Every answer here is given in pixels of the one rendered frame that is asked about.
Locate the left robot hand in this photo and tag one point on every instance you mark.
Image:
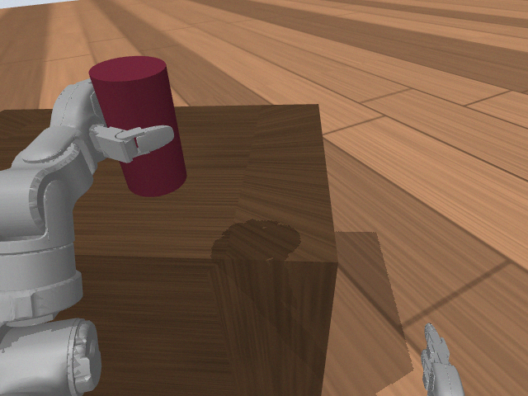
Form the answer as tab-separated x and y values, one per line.
77	107

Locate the left robot arm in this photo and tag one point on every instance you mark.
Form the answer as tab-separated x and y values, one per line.
38	276

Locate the can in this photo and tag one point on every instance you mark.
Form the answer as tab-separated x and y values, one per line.
134	91

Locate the right robot hand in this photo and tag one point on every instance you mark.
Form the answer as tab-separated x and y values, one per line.
440	378

